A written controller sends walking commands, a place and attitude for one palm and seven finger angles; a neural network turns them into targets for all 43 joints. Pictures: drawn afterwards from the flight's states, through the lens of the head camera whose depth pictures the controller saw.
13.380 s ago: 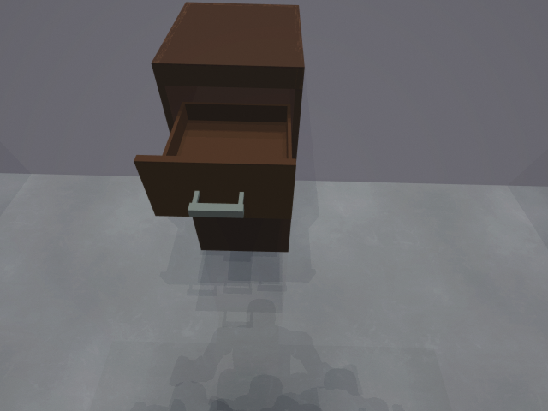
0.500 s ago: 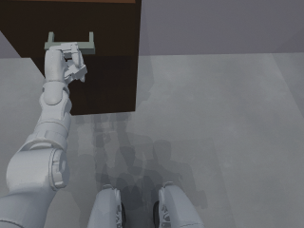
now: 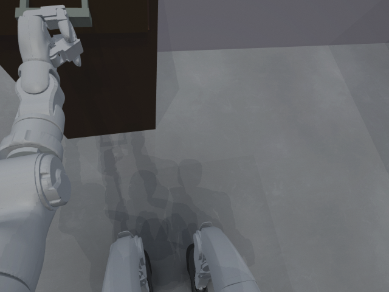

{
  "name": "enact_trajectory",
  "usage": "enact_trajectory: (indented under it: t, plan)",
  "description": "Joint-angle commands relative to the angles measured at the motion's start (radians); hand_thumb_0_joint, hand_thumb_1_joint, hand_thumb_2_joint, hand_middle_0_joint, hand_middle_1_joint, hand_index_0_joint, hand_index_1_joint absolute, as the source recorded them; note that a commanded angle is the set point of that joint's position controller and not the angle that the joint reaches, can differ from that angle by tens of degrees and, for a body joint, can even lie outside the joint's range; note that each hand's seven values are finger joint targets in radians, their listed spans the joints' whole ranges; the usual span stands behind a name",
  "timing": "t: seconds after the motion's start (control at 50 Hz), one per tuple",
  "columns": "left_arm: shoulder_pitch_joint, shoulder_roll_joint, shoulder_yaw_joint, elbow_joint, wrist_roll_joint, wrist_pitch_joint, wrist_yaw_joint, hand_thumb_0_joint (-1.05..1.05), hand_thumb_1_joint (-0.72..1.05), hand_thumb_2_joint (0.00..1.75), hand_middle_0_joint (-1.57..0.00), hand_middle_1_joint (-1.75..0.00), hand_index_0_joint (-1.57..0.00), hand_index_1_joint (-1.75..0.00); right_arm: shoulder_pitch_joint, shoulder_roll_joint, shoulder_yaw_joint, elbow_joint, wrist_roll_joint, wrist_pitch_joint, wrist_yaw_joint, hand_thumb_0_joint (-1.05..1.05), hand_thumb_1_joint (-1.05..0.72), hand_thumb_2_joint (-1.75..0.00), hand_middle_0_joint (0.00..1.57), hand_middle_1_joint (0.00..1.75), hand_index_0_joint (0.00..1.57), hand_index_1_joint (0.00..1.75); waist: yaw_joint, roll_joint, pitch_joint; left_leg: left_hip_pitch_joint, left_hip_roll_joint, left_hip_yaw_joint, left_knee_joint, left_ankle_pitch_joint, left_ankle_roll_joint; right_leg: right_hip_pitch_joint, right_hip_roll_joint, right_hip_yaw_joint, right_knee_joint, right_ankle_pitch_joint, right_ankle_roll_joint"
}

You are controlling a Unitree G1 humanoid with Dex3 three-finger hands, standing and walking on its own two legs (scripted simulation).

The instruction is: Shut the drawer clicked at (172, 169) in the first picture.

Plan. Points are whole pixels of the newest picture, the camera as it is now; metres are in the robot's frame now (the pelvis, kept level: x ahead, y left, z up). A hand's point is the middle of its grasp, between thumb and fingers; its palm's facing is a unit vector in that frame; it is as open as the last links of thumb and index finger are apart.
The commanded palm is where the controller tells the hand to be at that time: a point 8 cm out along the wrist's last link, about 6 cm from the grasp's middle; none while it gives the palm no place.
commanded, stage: push the drawer shut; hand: left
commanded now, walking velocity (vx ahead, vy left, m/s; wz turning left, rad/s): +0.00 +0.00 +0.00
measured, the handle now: (55, 8) +0.65 +0.18 +0.06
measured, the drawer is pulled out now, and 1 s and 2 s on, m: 0.01 0.00 0.00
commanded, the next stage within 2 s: pull the fist back off the drawer in 0.42 s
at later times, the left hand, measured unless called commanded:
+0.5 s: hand (67, 33) +0.59 +0.16 +0.06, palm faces +0.06 -1.00 -0.04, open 3.2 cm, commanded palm +0.64 +0.16 +0.06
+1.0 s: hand (71, 35) +0.59 +0.16 +0.06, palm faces +0.06 -1.00 -0.02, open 3.3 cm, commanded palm +0.57 +0.16 +0.06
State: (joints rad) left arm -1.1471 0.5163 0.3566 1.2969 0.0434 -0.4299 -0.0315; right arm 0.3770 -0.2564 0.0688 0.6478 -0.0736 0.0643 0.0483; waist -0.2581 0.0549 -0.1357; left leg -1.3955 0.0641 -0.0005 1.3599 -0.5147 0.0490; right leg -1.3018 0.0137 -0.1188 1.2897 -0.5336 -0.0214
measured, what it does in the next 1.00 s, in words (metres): stands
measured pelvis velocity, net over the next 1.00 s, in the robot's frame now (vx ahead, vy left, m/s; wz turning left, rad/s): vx -0.01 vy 0.01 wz -0.02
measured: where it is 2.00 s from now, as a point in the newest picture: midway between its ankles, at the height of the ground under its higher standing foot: (171, 285)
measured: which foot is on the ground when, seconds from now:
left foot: down 0.00-1.00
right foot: down 0.00-1.00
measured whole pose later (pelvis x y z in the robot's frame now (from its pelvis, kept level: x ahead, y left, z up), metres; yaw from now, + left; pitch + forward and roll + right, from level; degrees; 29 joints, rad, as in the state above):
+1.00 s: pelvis -0.01 +0.01 -0.01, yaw -1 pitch +33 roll -7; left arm -1.23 0.59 0.36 1.27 0.06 -0.34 -0.03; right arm 0.41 -0.25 0.09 0.65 -0.08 0.02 0.06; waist -0.30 0.06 -0.12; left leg -1.47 0.07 -0.01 1.38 -0.50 0.06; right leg -1.37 0.02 -0.13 1.29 -0.50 -0.01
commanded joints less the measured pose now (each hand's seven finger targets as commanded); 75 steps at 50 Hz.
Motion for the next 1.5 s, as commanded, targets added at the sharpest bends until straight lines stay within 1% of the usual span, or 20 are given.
enact_trajectory:
  t: [0.0, 0.2, 0.28, 0.4, 0.58, 0.62, 0.68, 0.76, 0.92, 0.96, 1.0, 1.1, 1.18, 1.22, 1.3, 1.32, 1.36, 1.38, 1.42, 1.48]
  plan:
    - [-0.619, 0.246, 0.037, -0.248, -0.009, -0.065, 0.023, 0.0, 0.9, 0.9, -1.4, -1.6, -1.4, -1.6, 0.231, -0.209, -0.072, -0.021, -0.003, -0.004, -0.014, 0.0, -0.9, -0.9, 0.2, 0.3, 0.2, 0.3, -0.07, 0.209, -0.582, 0.574, -0.017, -0.129, -0.128, 0.3, -0.005, 0.112, 0.048, 0.063, -0.166, 0.196, -0.006]
    - [-0.733, 0.309, 0.048, -0.236, 0.01, -0.037, 0.018, 0.0, 0.9, 0.9, -1.4, -1.6, -1.4, -1.6, 0.258, -0.213, -0.062, -0.013, -0.006, -0.006, -0.014, 0.0, -0.9, -0.9, 0.2, 0.3, 0.2, 0.3, -0.104, 0.24, -0.577, 0.536, -0.012, -0.135, -0.105, 0.288, -0.002, 0.083, 0.053, 0.062, -0.157, 0.189, -0.006]
    - [-0.77, 0.303, 0.021, -0.216, 0.017, -0.019, 0.025, 0.0, 0.9, 0.9, -1.4, -1.6, -1.4, -1.6, 0.255, -0.22, -0.056, -0.009, -0.005, -0.011, -0.02, 0.0, -0.9, -0.9, 0.2, 0.3, 0.2, 0.3, -0.123, 0.257, -0.543, 0.533, -0.01, -0.154, -0.119, 0.213, -0.006, 0.029, 0.051, 0.054, -0.158, 0.143, -0.007]
    - [-0.861, 0.264, -0.036, -0.253, 0.019, -0.013, 0.033, 0.0, 0.9, 0.9, -1.4, -1.6, -1.4, -1.6, 0.255, -0.226, -0.053, 0.001, -0.009, -0.037, -0.028, 0.0, -0.9, -0.9, 0.2, 0.3, 0.2, 0.3, -0.158, 0.328, -0.581, 0.617, -0.001, -0.194, -0.137, 0.177, -0.012, -0.059, 0.046, 0.045, -0.146, 0.13, -0.009]
    - [-0.866, 0.252, -0.055, -0.22, 0.019, 0.014, 0.042, 0.0, 0.9, 0.9, -1.4, -1.6, -1.4, -1.6, 0.247, -0.231, -0.044, 0.009, -0.009, -0.069, -0.033, 0.0, -0.9, -0.9, 0.2, 0.3, 0.2, 0.3, -0.165, 0.333, -0.543, 0.589, 0.0, -0.208, -0.161, 0.08, -0.014, -0.072, 0.043, 0.043, -0.157, 0.094, -0.011]
    - [-0.854, 0.295, -0.022, -0.217, 0.024, 0.013, 0.042, 0.0, 0.9, 0.9, -1.4, -1.6, -1.4, -1.6, 0.252, -0.237, -0.041, 0.005, -0.011, -0.069, -0.031, 0.0, -0.9, -0.9, 0.2, 0.3, 0.2, 0.3, -0.151, 0.331, -0.556, 0.581, 0.001, -0.212, -0.157, 0.082, -0.015, -0.065, 0.043, 0.04, -0.148, 0.094, -0.013]
    - [-0.837, 0.254, -0.044, -0.206, 0.022, 0.021, 0.037, 0.0, 0.9, 0.9, -1.4, -1.6, -1.4, -1.6, 0.248, -0.232, -0.044, 0.002, -0.01, -0.069, -0.024, 0.0, -0.9, -0.9, 0.2, 0.3, 0.2, 0.3, -0.149, 0.32, -0.54, 0.558, -0.002, -0.206, -0.158, 0.057, -0.014, -0.059, 0.044, 0.042, -0.153, 0.084, -0.012]
    - [-0.791, 0.307, 0.006, -0.199, 0.02, 0.023, 0.028, 0.0, 0.9, 0.9, -1.4, -1.6, -1.4, -1.6, 0.255, -0.236, -0.043, -0.007, -0.009, -0.065, -0.02, 0.0, -0.9, -0.9, 0.2, 0.3, 0.2, 0.3, -0.126, 0.282, -0.54, 0.517, -0.003, -0.194, -0.152, 0.073, -0.01, -0.016, 0.045, 0.045, -0.151, 0.084, -0.012]
    - [-0.655, 0.235, 0.003, -0.299, -0.003, 0.007, 0.012, 0.0, 0.9, 0.9, -1.4, -1.6, -1.4, -1.6, 0.251, -0.222, -0.061, -0.023, -0.004, -0.048, 0.001, 0.0, -0.9, -0.9, 0.2, 0.3, 0.2, 0.3, -0.068, 0.306, -0.606, 0.631, 0.001, -0.191, -0.166, 0.197, -0.023, 0.018, 0.046, 0.036, -0.147, 0.145, -0.015]
    - [-0.591, 0.241, 0.025, -0.296, -0.011, 0.008, 0.012, 0.0, 0.9, 0.9, -1.4, -1.6, -1.4, -1.6, 0.251, -0.221, -0.066, -0.023, -0.002, -0.039, 0.003, 0.0, -0.9, -0.9, 0.2, 0.3, 0.2, 0.3, -0.058, 0.25, -0.602, 0.61, 0.0, -0.171, -0.16, 0.224, -0.019, 0.067, 0.048, 0.04, -0.161, 0.157, -0.012]
    - [-0.519, 0.271, 0.064, -0.329, -0.017, -0.003, 0.009, 0.0, 0.9, 0.9, -1.4, -1.6, -1.4, -1.6, 0.25, -0.217, -0.067, -0.034, 0.0, -0.031, 0.006, 0.0, -0.9, -0.9, 0.2, 0.3, 0.2, 0.3, -0.023, 0.241, -0.637, 0.611, -0.004, -0.148, -0.157, 0.289, -0.018, 0.133, 0.051, 0.047, -0.164, 0.189, -0.013]
    - [-0.343, 0.176, 0.03, -0.366, -0.035, -0.026, -0.001, 0.0, 0.9, 0.9, -1.4, -1.6, -1.4, -1.6, 0.231, -0.199, -0.083, -0.05, 0.011, -0.007, 0.018, 0.0, -0.9, -0.9, 0.2, 0.3, 0.2, 0.3, 0.012, 0.206, -0.619, 0.641, -0.009, -0.121, -0.173, 0.379, -0.021, 0.204, 0.054, 0.05, -0.181, 0.259, -0.013]
    - [-0.357, 0.12, 0.002, -0.326, -0.057, -0.032, 0.0, 0.0, 0.9, 0.9, -1.4, -1.6, -1.4, -1.6, 0.223, -0.191, -0.09, -0.035, 0.018, 0.006, 0.012, 0.0, -0.9, -0.9, 0.2, 0.3, 0.2, 0.3, -0.022, 0.112, -0.509, 0.565, -0.016, -0.095, -0.172, 0.338, -0.011, 0.228, 0.054, 0.061, -0.212, 0.264, 0.0]
    - [-0.361, 0.15, 0.028, -0.357, -0.054, -0.061, 0.003, 0.0, 0.9, 0.9, -1.4, -1.6, -1.4, -1.6, 0.222, -0.192, -0.091, -0.037, 0.015, 0.008, 0.009, 0.0, -0.9, -0.9, 0.2, 0.3, 0.2, 0.3, -0.003, 0.133, -0.551, 0.595, -0.02, -0.094, -0.168, 0.388, -0.013, 0.248, 0.051, 0.064, -0.199, 0.305, -0.003]
    - [-0.33, 0.085, -0.018, -0.366, -0.053, -0.101, -0.007, 0.0, 0.9, 0.9, -1.4, -1.6, -1.4, -1.6, 0.22, -0.183, -0.102, -0.028, 0.011, 0.018, 0.014, 0.0, -0.9, -0.9, 0.2, 0.3, 0.2, 0.3, 0.001, 0.178, -0.569, 0.687, -0.02, -0.095, -0.161, 0.503, -0.022, 0.225, 0.049, 0.06, -0.186, 0.378, -0.007]
    - [-0.249, 0.091, 0.002, -0.397, -0.055, -0.102, -0.011, 0.0, 0.9, 0.9, -1.4, -1.6, -1.4, -1.6, 0.216, -0.183, -0.108, -0.045, 0.015, 0.027, 0.017, 0.0, -0.9, -0.9, 0.2, 0.3, 0.2, 0.3, 0.042, 0.195, -0.613, 0.736, -0.019, -0.094, -0.175, 0.551, -0.029, 0.254, 0.048, 0.056, -0.188, 0.397, -0.011]
    - [-0.124, 0.087, 0.011, -0.537, -0.084, -0.096, -0.02, 0.0, 0.9, 0.9, -1.4, -1.6, -1.4, -1.6, 0.194, -0.179, -0.118, -0.087, 0.029, 0.042, 0.02, 0.0, -0.9, -0.9, 0.2, 0.3, 0.2, 0.3, 0.094, 0.212, -0.736, 0.844, -0.021, -0.081, -0.207, 0.666, -0.035, 0.367, 0.05, 0.062, -0.211, 0.487, -0.01]
    - [-0.043, 0.067, -0.001, -0.595, -0.103, -0.077, -0.027, 0.0, 0.9, 0.9, -1.4, -1.6, -1.4, -1.6, 0.18, -0.172, -0.119, -0.106, 0.041, 0.047, 0.023, 0.0, -0.9, -0.9, 0.2, 0.3, 0.2, 0.3, 0.112, 0.205, -0.749, 0.867, -0.023, -0.072, -0.231, 0.696, -0.036, 0.425, 0.052, 0.062, -0.232, 0.524, -0.008]
    - [0.104, 0.039, -0.015, -0.684, -0.135, -0.029, -0.037, 0.0, 0.9, 0.9, -1.4, -1.6, -1.4, -1.6, 0.168, -0.169, -0.123, -0.13, 0.061, 0.056, 0.021, 0.0, -0.9, -0.9, 0.2, 0.3, 0.2, 0.3, 0.125, 0.136, -0.72, 0.874, -0.025, -0.059, -0.27, 0.741, -0.03, 0.516, 0.055, 0.063, -0.271, 0.605, -0.001]
    - [0.224, 0.012, -0.024, -0.814, -0.176, 0.018, -0.032, 0.0, 0.9, 0.9, -1.4, -1.6, -1.4, -1.6, 0.134, -0.158, -0.123, -0.159, 0.085, 0.051, 0.006, 0.0, -0.9, -0.9, 0.2, 0.3, 0.2, 0.3, 0.134, 0.023, -0.612, 0.804, -0.039, -0.027, -0.341, 0.621, -0.016, 0.656, 0.056, 0.071, -0.342, 0.64, 0.009]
